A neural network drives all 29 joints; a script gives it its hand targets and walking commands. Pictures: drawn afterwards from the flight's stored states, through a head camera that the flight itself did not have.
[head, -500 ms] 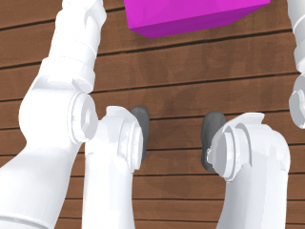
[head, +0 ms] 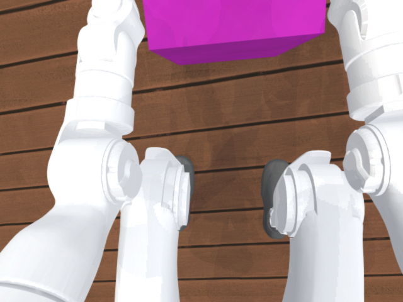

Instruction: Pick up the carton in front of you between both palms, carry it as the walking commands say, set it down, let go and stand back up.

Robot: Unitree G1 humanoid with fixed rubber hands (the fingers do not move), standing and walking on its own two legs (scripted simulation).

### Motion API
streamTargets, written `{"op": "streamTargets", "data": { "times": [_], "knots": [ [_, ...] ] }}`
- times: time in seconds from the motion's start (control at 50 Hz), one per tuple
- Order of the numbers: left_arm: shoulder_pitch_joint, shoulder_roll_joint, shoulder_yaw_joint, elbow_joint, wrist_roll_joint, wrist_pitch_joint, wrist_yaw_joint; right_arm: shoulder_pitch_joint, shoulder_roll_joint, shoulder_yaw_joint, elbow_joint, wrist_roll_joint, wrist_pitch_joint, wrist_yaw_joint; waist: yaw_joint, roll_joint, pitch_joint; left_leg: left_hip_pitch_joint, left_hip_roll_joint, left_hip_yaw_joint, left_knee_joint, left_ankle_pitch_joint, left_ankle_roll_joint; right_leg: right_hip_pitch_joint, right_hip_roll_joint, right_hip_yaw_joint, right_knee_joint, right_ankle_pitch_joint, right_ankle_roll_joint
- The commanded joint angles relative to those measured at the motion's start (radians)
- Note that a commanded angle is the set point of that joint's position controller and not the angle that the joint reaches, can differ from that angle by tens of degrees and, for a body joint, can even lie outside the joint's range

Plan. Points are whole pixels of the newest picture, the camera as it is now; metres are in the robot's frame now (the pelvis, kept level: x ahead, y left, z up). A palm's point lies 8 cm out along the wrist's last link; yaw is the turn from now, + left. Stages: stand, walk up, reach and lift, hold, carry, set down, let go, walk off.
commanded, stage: reach and lift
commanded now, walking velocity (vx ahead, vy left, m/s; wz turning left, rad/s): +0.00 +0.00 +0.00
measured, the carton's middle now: out of the picture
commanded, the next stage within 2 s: none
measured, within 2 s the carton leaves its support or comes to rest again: neither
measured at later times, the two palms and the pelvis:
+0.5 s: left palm out of the picture +0.50 +0.14 +0.06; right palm out of the picture +0.50 -0.16 +0.06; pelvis -0.02 +0.01 +0.11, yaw -3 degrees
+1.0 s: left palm out of the picture +0.46 +0.14 +0.22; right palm out of the picture +0.45 -0.16 +0.21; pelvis +0.02 +0.01 +0.24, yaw -3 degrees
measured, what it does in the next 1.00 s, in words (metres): rises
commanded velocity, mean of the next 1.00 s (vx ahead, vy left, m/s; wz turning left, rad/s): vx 0.00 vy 0.00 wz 0.00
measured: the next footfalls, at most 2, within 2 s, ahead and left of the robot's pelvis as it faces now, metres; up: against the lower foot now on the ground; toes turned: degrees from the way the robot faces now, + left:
none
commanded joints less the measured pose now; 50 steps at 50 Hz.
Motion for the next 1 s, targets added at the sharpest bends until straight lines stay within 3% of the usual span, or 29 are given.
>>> {"op": "streamTargets", "data": {
  "times": [0.0,0.08,0.18,0.26,0.4,0.5,0.6,0.76,0.98],
  "knots": [
    [-0.648,-1.063,-0.441,-0.276,-0.111,0.023,-0.344,-0.588,1.134,0.34,-0.368,0.102,-0.003,0.3,-0.004,-0.167,-1.82,0.602,-0.091,0.169,-0.172,0.593,0.039,1.1,0.089,-0.081,-0.186,0.799,-0.003],
    [-0.583,-1.116,-0.458,-0.299,-0.047,0.063,-0.339,-0.427,1.224,0.291,-0.293,0.028,0.051,0.285,-0.015,-0.133,-1.703,0.566,-0.102,0.173,-0.259,0.484,0.032,0.938,0.114,-0.105,-0.291,0.623,0.012],
    [-0.46,-1.112,-0.262,-0.127,0.136,0.104,-0.355,-0.32,1.23,0.096,-0.093,-0.119,0.093,0.321,0.02,-0.098,-1.311,0.525,-0.102,0.153,-0.396,0.234,0.048,0.609,0.124,-0.112,-0.44,0.253,0.004],
    [-0.448,-1.106,-0.163,-0.069,0.218,0.121,-0.36,-0.333,1.195,-0.017,-0.036,-0.201,0.105,0.336,0.015,-0.098,-1.239,0.541,-0.101,0.139,-0.488,0.137,0.059,0.577,0.129,-0.111,-0.528,0.136,-0.005],
    [-0.465,-1.174,-0.194,-0.099,0.217,0.147,-0.381,-0.328,1.219,-0.054,-0.056,-0.24,0.121,0.347,-0.023,-0.052,-1.379,0.666,-0.106,0.135,-0.591,0.135,0.045,0.695,0.135,-0.125,-0.627,0.14,-0.009],
    [-0.428,-1.243,-0.281,-0.154,0.179,0.171,-0.405,-0.294,1.294,0.025,-0.141,-0.2,0.144,0.363,-0.026,-0.033,-1.531,0.793,-0.108,0.139,-0.647,0.222,0.038,0.829,0.136,-0.125,-0.68,0.228,-0.004],
    [-0.329,-1.285,-0.359,-0.202,0.15,0.182,-0.418,-0.228,1.364,0.127,-0.224,-0.151,0.16,0.367,-0.017,-0.057,-1.598,0.872,-0.109,0.134,-0.7,0.31,0.039,0.961,0.139,-0.116,-0.732,0.331,0.009],
    [-0.139,-1.313,-0.393,-0.201,0.156,0.176,-0.434,-0.065,1.431,0.188,-0.252,-0.146,0.155,0.348,-0.008,-0.093,-1.466,0.929,-0.11,0.111,-0.816,0.323,0.046,1.097,0.14,-0.083,-0.858,0.365,0.02],
    [0.073,-1.331,-0.407,-0.192,0.184,0.158,-0.438,0.148,1.459,0.184,-0.268,-0.188,0.132,0.328,-0.021,-0.062,-1.281,1.125,-0.106,0.068,-1.025,0.322,0.056,1.286,0.135,-0.041,-1.064,0.367,0.006]
  ]
}}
